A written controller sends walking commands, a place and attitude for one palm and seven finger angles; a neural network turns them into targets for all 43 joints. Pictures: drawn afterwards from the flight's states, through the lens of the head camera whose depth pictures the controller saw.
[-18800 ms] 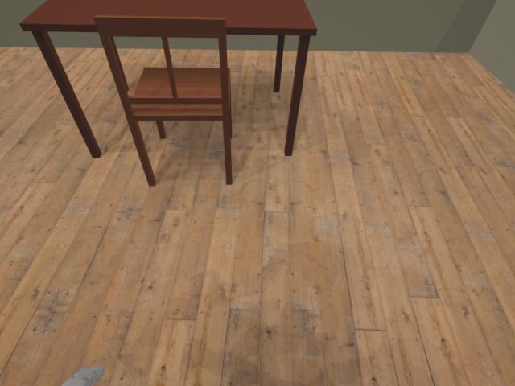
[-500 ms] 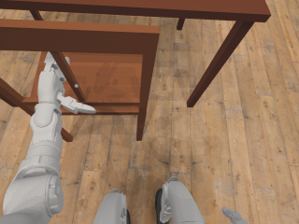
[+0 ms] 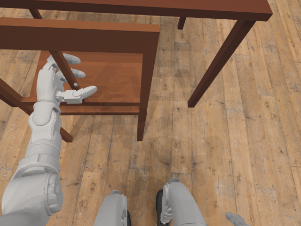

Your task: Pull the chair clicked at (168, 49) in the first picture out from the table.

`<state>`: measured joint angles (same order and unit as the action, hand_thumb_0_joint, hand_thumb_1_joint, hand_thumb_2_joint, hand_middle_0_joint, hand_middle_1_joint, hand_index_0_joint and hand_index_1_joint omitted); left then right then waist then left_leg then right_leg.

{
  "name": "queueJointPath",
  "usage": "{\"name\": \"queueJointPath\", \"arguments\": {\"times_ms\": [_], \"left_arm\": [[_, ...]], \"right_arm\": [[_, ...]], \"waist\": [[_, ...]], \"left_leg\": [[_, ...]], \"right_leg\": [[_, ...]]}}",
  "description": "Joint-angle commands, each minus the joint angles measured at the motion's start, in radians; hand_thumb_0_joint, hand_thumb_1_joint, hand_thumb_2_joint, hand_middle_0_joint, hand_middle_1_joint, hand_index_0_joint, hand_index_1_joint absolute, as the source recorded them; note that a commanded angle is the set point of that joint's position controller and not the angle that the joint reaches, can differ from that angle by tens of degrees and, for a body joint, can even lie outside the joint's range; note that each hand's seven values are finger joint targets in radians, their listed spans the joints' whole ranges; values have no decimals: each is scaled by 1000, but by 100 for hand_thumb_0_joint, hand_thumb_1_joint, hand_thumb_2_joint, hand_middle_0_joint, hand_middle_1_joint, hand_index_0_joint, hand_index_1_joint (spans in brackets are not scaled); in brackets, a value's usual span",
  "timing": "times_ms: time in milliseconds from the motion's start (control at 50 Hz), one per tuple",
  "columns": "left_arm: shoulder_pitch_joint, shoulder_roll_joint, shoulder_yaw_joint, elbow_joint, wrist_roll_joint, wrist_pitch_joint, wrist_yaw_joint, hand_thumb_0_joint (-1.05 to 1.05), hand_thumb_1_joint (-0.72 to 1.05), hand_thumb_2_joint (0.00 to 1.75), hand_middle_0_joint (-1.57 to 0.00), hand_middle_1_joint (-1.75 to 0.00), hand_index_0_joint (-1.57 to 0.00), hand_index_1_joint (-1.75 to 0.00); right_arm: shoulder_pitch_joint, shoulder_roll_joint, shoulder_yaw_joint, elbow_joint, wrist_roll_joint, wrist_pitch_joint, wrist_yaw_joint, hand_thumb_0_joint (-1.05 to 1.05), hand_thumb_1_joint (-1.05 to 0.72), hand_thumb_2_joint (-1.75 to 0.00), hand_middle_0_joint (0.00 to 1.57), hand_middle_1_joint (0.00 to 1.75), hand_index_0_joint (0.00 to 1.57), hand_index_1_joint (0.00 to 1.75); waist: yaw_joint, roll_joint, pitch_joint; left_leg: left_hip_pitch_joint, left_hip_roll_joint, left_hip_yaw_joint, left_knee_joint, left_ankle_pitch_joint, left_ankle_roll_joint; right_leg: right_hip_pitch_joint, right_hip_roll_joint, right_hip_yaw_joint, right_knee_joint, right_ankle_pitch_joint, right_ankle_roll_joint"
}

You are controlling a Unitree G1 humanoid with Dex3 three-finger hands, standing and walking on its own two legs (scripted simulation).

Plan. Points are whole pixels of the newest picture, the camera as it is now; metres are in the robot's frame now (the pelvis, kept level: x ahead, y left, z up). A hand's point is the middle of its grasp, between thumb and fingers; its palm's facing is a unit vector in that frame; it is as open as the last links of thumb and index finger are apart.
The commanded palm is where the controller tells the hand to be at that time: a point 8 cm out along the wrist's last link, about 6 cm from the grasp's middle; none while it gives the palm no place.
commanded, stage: hook a spindle and tug to test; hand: left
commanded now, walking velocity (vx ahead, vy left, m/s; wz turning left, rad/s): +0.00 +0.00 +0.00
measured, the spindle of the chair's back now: (71, 79) +0.50 +0.19 -0.01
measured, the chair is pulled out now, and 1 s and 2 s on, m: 0.00 0.05 0.20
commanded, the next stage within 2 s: step backward, pulling the chair out in 0.84 s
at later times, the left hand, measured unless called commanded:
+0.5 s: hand (79, 88) +0.46 +0.16 +0.02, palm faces -0.02 -1.00 -0.03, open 5.1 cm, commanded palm +0.42 +0.20 +0.02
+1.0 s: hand (80, 99) +0.42 +0.16 +0.02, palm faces +0.00 -1.00 -0.08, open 5.2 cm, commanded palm +0.39 +0.21 +0.02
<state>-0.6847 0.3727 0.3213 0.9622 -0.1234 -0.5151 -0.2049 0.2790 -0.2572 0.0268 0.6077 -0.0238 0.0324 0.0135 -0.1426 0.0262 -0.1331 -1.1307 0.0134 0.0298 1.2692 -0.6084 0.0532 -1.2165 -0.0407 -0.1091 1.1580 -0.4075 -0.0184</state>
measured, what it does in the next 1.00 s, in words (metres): stands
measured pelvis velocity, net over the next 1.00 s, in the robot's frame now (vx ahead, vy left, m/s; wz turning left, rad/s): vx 0.01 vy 0.00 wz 0.01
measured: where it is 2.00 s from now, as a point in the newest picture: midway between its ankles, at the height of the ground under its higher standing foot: outside the picture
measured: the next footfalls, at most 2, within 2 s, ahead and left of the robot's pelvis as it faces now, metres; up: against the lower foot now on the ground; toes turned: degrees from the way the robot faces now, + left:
none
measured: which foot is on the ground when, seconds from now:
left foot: down 0.00-1.00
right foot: down 0.00-1.00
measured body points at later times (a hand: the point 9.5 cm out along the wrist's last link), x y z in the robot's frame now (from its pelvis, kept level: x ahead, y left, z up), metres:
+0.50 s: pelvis +0.01 +0.00 +0.01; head +0.16 +0.02 +0.43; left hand +0.45 +0.22 +0.02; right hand +0.08 -0.26 -0.11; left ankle -0.01 +0.08 -0.63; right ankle +0.07 -0.12 -0.63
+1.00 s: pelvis +0.01 +0.00 +0.02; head +0.16 +0.01 +0.44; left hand +0.42 +0.21 +0.03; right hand +0.12 -0.26 -0.11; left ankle -0.01 +0.08 -0.63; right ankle +0.07 -0.12 -0.63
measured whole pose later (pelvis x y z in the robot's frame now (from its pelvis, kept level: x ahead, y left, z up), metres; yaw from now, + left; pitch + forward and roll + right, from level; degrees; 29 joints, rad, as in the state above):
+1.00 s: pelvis +0.01 +0.00 +0.02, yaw +1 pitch +23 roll -2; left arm -0.45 0.27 0.21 0.68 -0.10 -0.44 -0.11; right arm 0.22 -0.23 0.00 0.58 0.01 0.03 -0.01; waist -0.09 0.01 -0.09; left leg -0.99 0.00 0.04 1.20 -0.61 0.06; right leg -1.09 -0.05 -0.10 1.12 -0.42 -0.01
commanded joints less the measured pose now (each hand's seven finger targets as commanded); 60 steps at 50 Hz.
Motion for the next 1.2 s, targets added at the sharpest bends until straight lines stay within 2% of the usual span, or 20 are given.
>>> {"name": "queueJointPath", "arguments": {"times_ms": [0,80,120,280,380,500,560,600,720,800,820,900,920,940,960,980,1020,1040,1120,1180], "left_arm": [[-342,143,-18,-216,1,-71,-10,0,56,76,-50,-145,-50,-145],[-377,119,-39,-183,4,-72,0,0,79,85,-50,-145,-50,-145],[-379,130,-33,-197,12,-80,1,0,90,90,-50,-145,-50,-145],[-297,50,-97,-270,3,-75,6,0,90,90,-50,-145,-50,-145],[-187,88,-59,-306,-2,-68,17,0,90,90,-50,-145,-50,-145],[-96,69,-60,-399,-11,-76,31,0,90,90,-50,-145,-50,-145],[-57,78,-48,-403,-12,-76,38,0,90,90,-50,-145,-50,-145],[-40,75,-46,-402,-14,-73,39,0,90,90,-50,-145,-50,-145],[50,69,-44,-488,-27,-73,29,0,90,90,-50,-145,-50,-145],[1,25,-85,-495,-31,-65,30,0,90,90,-50,-145,-50,-145],[-5,67,-53,-488,-25,-68,34,0,90,90,-50,-145,-50,-145],[-53,65,-56,-450,-18,-72,34,0,90,90,-50,-145,-50,-145],[-157,71,-70,-446,-12,-74,34,0,90,90,-50,-145,-50,-145],[-195,278,-51,-628,92,39,150,0,90,90,-50,-145,-50,-145],[-180,200,-98,-668,90,102,200,0,90,90,-50,-145,-50,-145],[-140,181,-108,-668,83,139,222,0,90,90,-50,-145,-50,-145],[40,97,-149,-553,96,217,257,0,90,90,-50,-145,-50,-145],[83,70,-168,-492,99,252,271,0,90,90,-50,-145,-50,-145],[-1,35,-215,-325,105,290,306,0,90,90,-50,-145,-50,-145],[-107,42,-232,-255,114,267,310,0,90,90,-50,-145,-50,-145]], "right_arm": [[141,-175,-67,-68,5,-17,-4,0,-90,-90,20,30,20,30],[145,-176,-67,-58,3,-13,-3,0,-90,-90,20,30,20,30],[148,-175,-70,-55,1,-12,-2,0,-90,-90,20,30,20,30],[139,-167,-76,-68,5,-3,10,0,-90,-90,20,30,20,30],[134,-163,-77,-80,10,-2,12,0,-90,-90,20,30,20,30],[116,-153,-78,-97,13,-14,14,0,-90,-90,20,30,20,30],[109,-149,-79,-100,14,-18,12,0,-90,-90,20,30,20,30],[102,-146,-76,-100,15,-25,11,0,-90,-90,20,30,20,30],[89,-140,-82,-115,17,-43,7,0,-90,-90,20,30,20,30],[76,-139,-80,-106,20,-56,3,0,-90,-90,20,30,20,30],[75,-143,-82,-104,20,-58,-1,0,-90,-90,20,30,20,30],[70,-142,-76,-91,17,-71,-10,0,-90,-90,20,30,20,30],[67,-144,-75,-78,17,-73,-15,0,-90,-90,20,30,20,30],[97,-105,-76,-168,66,1,-46,0,-90,-90,20,30,20,30],[108,-95,-85,-197,77,12,-75,0,-90,-90,20,30,20,30],[119,-100,-84,-201,79,14,-92,0,-90,-90,20,30,20,30],[70,-98,-70,-179,84,44,-115,0,-90,-90,20,30,20,30],[67,-97,-66,-166,88,56,-121,0,-90,-90,20,30,20,30],[81,-127,-59,-111,81,75,-143,0,-90,-90,20,30,20,30],[92,-137,-64,-76,72,76,-153,0,-90,-90,20,30,20,30]], "waist": [[-20,120,-546],[-41,74,-495],[-29,111,-528],[-21,137,-545],[-1,71,-534],[26,114,-528],[27,57,-501],[31,71,-485],[59,90,-542],[27,42,-503],[36,41,-494],[27,53,-483],[5,77,-468],[93,99,-700],[60,98,-658],[57,70,-643],[61,98,-539],[59,55,-490],[44,-33,-324],[50,88,-293]], "left_leg": [[292,-3,-104,-180,508,-60],[268,-3,-110,-180,464,-56],[291,-4,-111,-180,489,-63],[381,10,-127,-192,619,-83],[320,3,-104,-200,587,-66],[351,6,-95,-209,640,-78],[295,2,-83,-208,602,-67],[277,-3,-72,-207,586,-62],[314,-1,-73,-209,656,-73],[278,-4,-70,-200,572,-61],[257,-7,-68,-200,542,-61],[239,-15,-67,-190,502,-59],[230,-15,-66,-180,476,-58],[496,-5,-31,-388,423,-41],[548,-19,-16,-432,431,-34],[539,-17,-24,-441,452,-37],[565,16,-66,-508,525,-46],[559,27,-64,-518,514,-37],[604,80,-91,-619,609,-40],[712,114,-101,-647,802,-49]], "right_leg": [[364,41,70,-82,243,-9],[335,44,65,-85,211,-7],[344,42,67,-82,222,-10],[326,44,51,-87,253,-12],[416,45,64,-98,302,-10],[421,42,64,-96,318,-12],[463,39,72,-95,339,-9],[470,38,77,-95,349,-12],[507,32,80,-85,392,-13],[482,33,80,-90,359,-7],[491,32,84,-86,349,-8],[460,29,87,-78,321,-8],[431,26,89,-76,302,-7],[882,-64,201,-296,294,-26],[929,-63,185,-348,428,-26],[935,-67,178,-353,502,-24],[875,-78,149,-344,551,-26],[895,-85,157,-371,564,-16],[904,-108,144,-445,664,-4],[870,-108,147,-479,718,-1]]}}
